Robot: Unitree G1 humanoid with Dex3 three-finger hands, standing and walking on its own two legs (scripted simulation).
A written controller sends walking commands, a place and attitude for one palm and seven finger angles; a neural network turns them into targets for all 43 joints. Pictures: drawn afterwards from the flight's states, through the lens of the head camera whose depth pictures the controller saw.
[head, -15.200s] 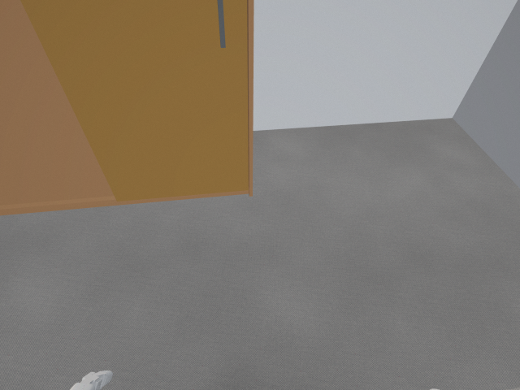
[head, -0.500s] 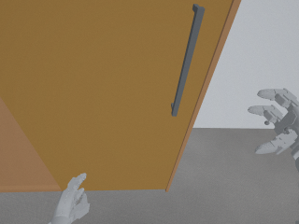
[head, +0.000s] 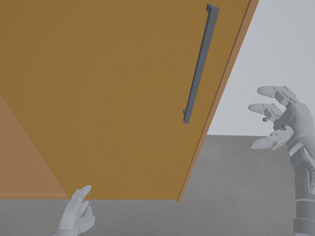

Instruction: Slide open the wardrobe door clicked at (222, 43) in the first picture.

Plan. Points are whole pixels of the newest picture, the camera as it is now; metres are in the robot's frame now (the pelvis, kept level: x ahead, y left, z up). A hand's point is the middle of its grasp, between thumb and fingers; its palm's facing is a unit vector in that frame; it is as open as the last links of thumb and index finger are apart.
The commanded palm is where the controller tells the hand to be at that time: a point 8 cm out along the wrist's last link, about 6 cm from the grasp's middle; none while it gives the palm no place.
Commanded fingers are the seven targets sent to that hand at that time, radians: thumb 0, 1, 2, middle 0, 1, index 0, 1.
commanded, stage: move the hooked fingers beside the handle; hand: right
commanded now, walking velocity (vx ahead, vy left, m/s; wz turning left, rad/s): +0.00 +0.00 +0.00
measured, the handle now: (195, 74) +0.48 -0.08 +0.20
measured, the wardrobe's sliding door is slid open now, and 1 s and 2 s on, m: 0.00 0.00 0.00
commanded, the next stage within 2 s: none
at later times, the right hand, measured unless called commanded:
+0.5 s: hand (238, 101) +0.39 -0.18 +0.19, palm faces -0.02 +1.00 -0.01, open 14.0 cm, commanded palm +0.37 -0.22 +0.19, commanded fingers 0.00 0.50 -0.30 0.30 1.20 0.30 1.20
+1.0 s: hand (216, 94) +0.42 -0.13 +0.18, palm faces -0.02 +1.00 +0.02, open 14.0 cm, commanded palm +0.40 -0.20 +0.18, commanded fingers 0.00 0.50 -0.30 0.30 1.20 0.30 1.20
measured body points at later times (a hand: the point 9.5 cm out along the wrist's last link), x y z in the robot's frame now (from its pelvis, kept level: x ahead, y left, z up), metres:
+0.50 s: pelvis +0.01 +0.00 +0.00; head +0.00 +0.02 +0.45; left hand +0.16 +0.24 -0.09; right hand +0.39 -0.23 +0.19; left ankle +0.02 +0.10 -0.74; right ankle -0.02 -0.09 -0.74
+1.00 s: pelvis +0.00 +0.00 +0.00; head +0.00 +0.03 +0.45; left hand +0.14 +0.25 -0.10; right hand +0.42 -0.19 +0.18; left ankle +0.02 +0.10 -0.74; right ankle -0.02 -0.09 -0.74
